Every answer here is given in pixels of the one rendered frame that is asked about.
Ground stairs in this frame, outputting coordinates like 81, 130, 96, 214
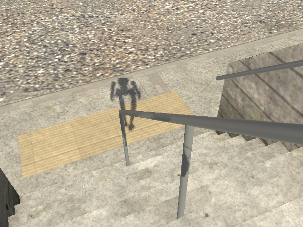
8, 131, 303, 227

